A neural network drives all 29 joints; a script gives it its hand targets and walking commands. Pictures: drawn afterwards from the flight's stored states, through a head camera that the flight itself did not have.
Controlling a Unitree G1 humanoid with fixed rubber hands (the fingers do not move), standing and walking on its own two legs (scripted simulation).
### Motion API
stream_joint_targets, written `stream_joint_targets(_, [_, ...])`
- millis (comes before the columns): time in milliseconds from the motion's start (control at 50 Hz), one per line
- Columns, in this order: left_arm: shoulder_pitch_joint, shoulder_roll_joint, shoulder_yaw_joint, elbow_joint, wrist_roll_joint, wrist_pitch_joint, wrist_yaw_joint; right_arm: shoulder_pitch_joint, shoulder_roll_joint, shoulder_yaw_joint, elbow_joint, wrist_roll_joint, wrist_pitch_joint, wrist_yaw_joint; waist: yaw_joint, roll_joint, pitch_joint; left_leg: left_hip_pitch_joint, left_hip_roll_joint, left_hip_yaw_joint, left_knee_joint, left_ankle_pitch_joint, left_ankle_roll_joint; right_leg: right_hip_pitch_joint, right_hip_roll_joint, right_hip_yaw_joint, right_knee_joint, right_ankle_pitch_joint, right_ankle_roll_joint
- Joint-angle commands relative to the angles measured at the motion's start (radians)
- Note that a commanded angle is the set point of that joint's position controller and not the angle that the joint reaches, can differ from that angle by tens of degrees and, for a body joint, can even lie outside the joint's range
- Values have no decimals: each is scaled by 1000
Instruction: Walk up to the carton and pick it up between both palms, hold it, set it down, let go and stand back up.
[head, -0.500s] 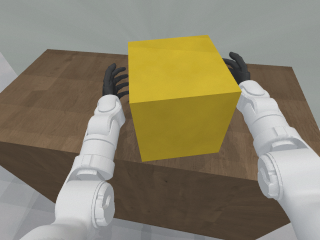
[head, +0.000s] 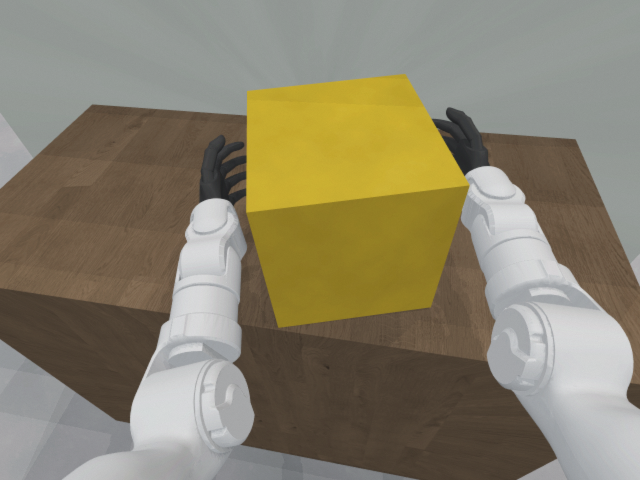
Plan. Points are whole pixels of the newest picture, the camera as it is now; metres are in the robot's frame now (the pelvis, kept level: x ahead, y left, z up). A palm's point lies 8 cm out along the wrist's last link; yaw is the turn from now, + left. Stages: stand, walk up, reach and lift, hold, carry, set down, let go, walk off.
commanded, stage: reach and lift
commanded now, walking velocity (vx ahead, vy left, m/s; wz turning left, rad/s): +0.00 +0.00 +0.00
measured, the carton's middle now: (341, 201) +0.46 +0.07 +0.11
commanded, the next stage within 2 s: none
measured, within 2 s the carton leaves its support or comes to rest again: leaves its support in 0.52 s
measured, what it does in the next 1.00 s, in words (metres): stands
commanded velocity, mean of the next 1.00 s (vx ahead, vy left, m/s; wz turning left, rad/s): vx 0.00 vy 0.00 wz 0.00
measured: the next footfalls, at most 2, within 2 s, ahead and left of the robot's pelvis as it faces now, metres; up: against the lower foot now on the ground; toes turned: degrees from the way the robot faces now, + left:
none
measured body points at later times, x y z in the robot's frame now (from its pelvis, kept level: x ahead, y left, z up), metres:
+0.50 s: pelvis -0.01 +0.00 +0.00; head +0.00 +0.00 +0.45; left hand +0.40 +0.22 +0.15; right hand +0.47 -0.08 +0.17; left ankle -0.01 +0.15 -0.75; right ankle +0.00 -0.11 -0.75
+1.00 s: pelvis -0.02 +0.01 +0.00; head -0.06 +0.01 +0.45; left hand +0.37 +0.22 +0.18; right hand +0.43 -0.09 +0.21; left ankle -0.01 +0.15 -0.75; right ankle +0.00 -0.11 -0.75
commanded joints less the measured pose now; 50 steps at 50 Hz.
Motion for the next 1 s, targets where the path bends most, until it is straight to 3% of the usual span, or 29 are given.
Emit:
stream_joint_targets(0, [-411,-337,-154,-77,106,20,-106,-391,492,93,-115,-24,-54,117,-1,-126,-478,65,-92,145,-36,309,37,451,-33,-117,66,418,60])
stream_joint_targets(20, [-415,-348,-179,-97,101,18,-108,-375,504,112,-106,-20,-54,116,-10,-122,-510,74,-97,146,-33,339,33,481,-34,-120,74,482,67])
stream_joint_targets(40, [-391,-333,-158,-62,116,30,-117,-350,500,88,-79,-34,-47,113,-16,-132,-459,55,-98,147,-46,302,41,489,-41,-112,68,484,69])
stream_joint_targets(80, [-410,-353,-199,-111,86,35,-117,-362,497,110,-100,-16,-48,115,-30,-127,-492,81,-91,137,-33,327,36,471,-32,-122,73,477,66])
stream_joint_targets(120, [-406,-342,-185,-99,95,38,-117,-373,506,122,-102,-17,-47,113,-14,-134,-482,68,-92,142,-38,320,40,486,-35,-117,74,483,71])
stream_joint_targets(140, [-400,-343,-190,-89,91,49,-118,-379,502,117,-115,-13,-41,107,-20,-140,-481,76,-92,134,-46,313,39,491,-32,-120,70,477,71])
stream_joint_targets(240, [-459,-381,-266,-148,61,45,-107,-409,526,149,-145,15,-62,105,-34,-94,-551,107,-91,132,-18,376,17,480,-20,-131,73,483,57])
stream_joint_targets(280, [-489,-389,-281,-140,55,47,-108,-392,516,139,-98,22,-61,104,-46,-83,-553,127,-90,129,-11,376,10,445,-17,-137,64,461,53])
stream_joint_targets(360, [-472,-382,-273,-109,52,60,-107,-423,524,172,-104,30,-53,93,-15,-93,-521,128,-85,133,-18,355,16,448,-17,-127,57,409,52])
stream_joint_targets(400, [-509,-381,-288,-124,40,61,-106,-441,538,163,-137,30,-55,85,-32,-129,-542,119,-88,132,-23,330,19,466,-19,-132,53,419,55])
stream_joint_targets(440, [-543,-396,-303,-109,34,68,-103,-459,543,159,-139,36,-47,82,-45,-115,-555,122,-84,126,-28,298,17,461,-24,-129,50,389,57])
stream_joint_targets(460, [-521,-369,-278,-96,42,68,-108,-436,551,180,-132,48,-42,79,-38,-132,-508,106,-92,133,-34,277,27,483,-29,-120,49,401,65])
stream_joint_targets(480, [-541,-384,-296,-107,41,70,-107,-442,552,183,-117,51,-38,76,-33,-99,-538,108,-93,127,-34,273,20,478,-32,-119,54,404,65])
stream_joint_targets(500, [-572,-383,-306,-123,30,68,-108,-447,571,180,-140,54,-42,73,-39,-115,-553,111,-93,128,-26,289,22,488,-35,-119,58,428,66])
stream_joint_targets(520, [-576,-403,-349,-157,5,71,-108,-474,567,200,-185,73,-49,66,-53,-94,-595,137,-89,122,-14,341,9,481,-27,-127,62,452,64])
stream_joint_targets(540, [-592,-398,-359,-163,-1,68,-110,-447,582,203,-154,75,-41,59,-74,-93,-594,152,-92,119,-8,350,7,488,-30,-122,59,465,65])
stream_joint_targets(640, [-620,-416,-401,-185,-26,86,-104,-476,613,255,-174,125,-14,46,-79,-96,-621,175,-94,113,2,361,-1,488,-27,-114,53,468,65])
stream_joint_targets(680, [-660,-442,-463,-234,-63,91,-102,-462,623,275,-169,159,-5,35,-109,-74,-641,202,-99,104,14,402,-11,497,-25,-115,51,491,64])
stream_joint_targets(720, [-691,-478,-508,-263,-89,98,-91,-521,637,315,-201,205,-1,35,-99,-40,-654,214,-96,90,20,421,-23,476,-16,-119,54,454,59])
stream_joint_targets(740, [-664,-449,-482,-215,-85,103,-99,-493,633,310,-191,205,11,22,-108,-63,-607,203,-101,92,13,385,-17,481,-26,-108,34,433,70])
stream_joint_targets(760, [-662,-465,-478,-195,-80,118,-93,-517,619,303,-151,217,27,29,-95,-59,-551,202,-97,87,2,342,-14,434,-18,-110,26,355,62])
stream_joint_targets(780, [-674,-445,-469,-184,-89,120,-103,-521,649,337,-176,237,36,20,-85,-107,-523,178,-103,97,-12,303,-1,464,-27,-98,18,349,69])
stream_joint_targets(800, [-689,-446,-454,-170,-73,124,-100,-540,632,320,-149,241,39,22,-77,-78,-516,169,-99,92,-15,279,-1,436,-22,-98,17,299,63])
stream_joint_targets(820, [-684,-442,-456,-173,-76,131,-102,-550,639,332,-163,254,43,18,-82,-86,-503,164,-103,91,-22,262,-1,453,-20,-101,14,282,62])
stream_joint_targets(840, [-644,-399,-414,-106,-50,145,-110,-514,637,325,-126,244,63,13,-71,-107,-398,146,-105,94,-39,216,11,447,-29,-94,2,234,70])
stream_joint_targets(880, [-677,-394,-414,-113,-53,154,-118,-516,641,322,-135,254,77,13,-83,-104,-372,137,-106,92,-52,164,15,425,-27,-89,-4,181,68])
stream_joint_targets(900, [-723,-432,-467,-204,-78,159,-106,-551,629,327,-161,273,74,16,-106,-55,-449,179,-101,83,-44,203,1,408,-15,-101,4,188,56])
stream_joint_targets(940, [-761,-465,-528,-218,-112,162,-99,-594,641,325,-187,279,69,9,-135,-39,-492,189,-102,73,-28,200,-11,392,-13,-102,-1,171,50])
stream_joint_targets(980, [-806,-467,-528,-200,-127,163,-102,-595,653,324,-184,272,79,3,-154,-57,-458,192,-106,75,-30,170,-2,379,-21,-101,-14,142,54])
